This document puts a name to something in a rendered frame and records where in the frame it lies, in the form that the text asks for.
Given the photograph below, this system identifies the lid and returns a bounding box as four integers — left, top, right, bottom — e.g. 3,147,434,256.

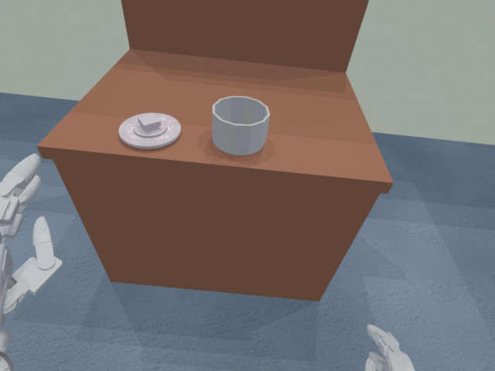
118,113,181,149

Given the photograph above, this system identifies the pot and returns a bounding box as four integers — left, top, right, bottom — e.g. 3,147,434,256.
213,96,270,155

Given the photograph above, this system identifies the table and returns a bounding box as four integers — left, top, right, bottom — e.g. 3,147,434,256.
36,0,394,301

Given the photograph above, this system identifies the knob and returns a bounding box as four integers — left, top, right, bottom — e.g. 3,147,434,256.
138,114,161,130

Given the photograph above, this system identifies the right robot hand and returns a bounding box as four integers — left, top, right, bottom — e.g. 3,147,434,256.
364,325,415,371

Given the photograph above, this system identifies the left robot hand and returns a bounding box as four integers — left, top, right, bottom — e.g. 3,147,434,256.
0,153,62,331

